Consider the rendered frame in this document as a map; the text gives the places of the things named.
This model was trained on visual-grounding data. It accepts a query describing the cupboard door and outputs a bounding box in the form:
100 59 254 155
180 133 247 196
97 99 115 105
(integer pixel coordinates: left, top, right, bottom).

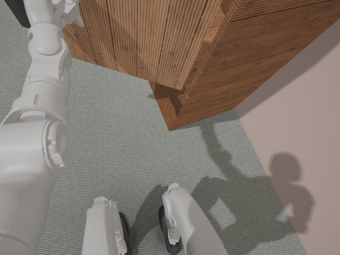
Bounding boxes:
62 0 222 90

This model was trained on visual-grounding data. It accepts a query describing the robot left hand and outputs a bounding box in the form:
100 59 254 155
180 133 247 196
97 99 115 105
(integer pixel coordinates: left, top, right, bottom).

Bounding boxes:
23 0 84 30

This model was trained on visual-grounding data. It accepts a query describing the right robot foot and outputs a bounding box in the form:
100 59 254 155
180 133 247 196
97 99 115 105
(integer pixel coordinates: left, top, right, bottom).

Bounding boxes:
159 205 181 255

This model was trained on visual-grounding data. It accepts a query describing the robot left upper arm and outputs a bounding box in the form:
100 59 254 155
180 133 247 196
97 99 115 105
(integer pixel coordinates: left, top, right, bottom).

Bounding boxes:
0 120 75 255

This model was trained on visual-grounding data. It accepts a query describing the handle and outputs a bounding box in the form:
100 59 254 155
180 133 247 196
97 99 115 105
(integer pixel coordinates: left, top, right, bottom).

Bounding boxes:
4 0 31 28

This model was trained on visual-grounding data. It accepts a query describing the robot right thigh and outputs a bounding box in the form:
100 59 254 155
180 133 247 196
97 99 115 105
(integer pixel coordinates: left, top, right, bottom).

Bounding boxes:
162 187 228 255

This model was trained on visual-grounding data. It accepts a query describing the robot left forearm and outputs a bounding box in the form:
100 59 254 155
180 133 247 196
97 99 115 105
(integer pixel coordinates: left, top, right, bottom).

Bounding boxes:
0 23 72 127

